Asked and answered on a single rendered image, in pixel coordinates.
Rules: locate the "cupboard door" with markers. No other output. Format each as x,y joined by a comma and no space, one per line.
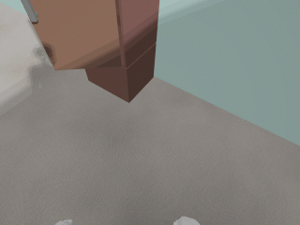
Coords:
78,34

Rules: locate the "handle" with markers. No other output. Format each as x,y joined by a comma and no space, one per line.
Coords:
30,11

